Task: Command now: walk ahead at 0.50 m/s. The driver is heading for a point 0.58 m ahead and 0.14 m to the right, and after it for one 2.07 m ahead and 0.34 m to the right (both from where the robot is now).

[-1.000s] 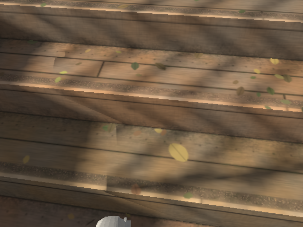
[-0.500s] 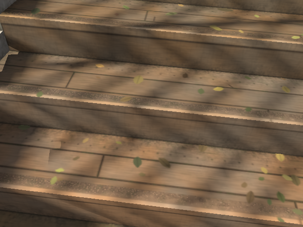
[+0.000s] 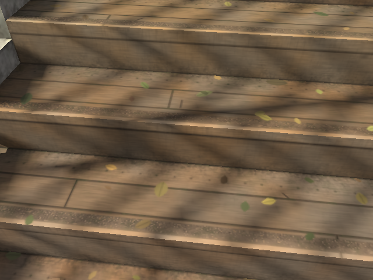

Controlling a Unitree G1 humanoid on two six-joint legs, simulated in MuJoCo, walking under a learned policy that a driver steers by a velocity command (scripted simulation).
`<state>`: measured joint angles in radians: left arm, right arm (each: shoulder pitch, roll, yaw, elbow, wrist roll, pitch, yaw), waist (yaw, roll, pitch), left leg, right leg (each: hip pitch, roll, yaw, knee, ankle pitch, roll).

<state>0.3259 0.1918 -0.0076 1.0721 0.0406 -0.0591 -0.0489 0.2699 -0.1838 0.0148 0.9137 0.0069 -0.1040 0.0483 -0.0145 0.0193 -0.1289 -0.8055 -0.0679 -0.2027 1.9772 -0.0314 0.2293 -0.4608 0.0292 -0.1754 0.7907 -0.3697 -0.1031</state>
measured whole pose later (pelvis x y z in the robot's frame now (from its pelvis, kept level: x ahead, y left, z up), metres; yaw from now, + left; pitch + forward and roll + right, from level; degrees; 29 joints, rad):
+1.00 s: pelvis +0.52 +0.00 +0.24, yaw -17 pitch +5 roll -2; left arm -0.07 0.11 -0.09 0.66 0.00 -0.04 -0.07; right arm 0.47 -0.15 0.03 1.08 -0.02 -0.03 -0.05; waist -0.02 0.00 -0.05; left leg -0.06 0.14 0.28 0.51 -0.12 0.00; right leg -0.95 0.00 -0.20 1.29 -0.50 -0.16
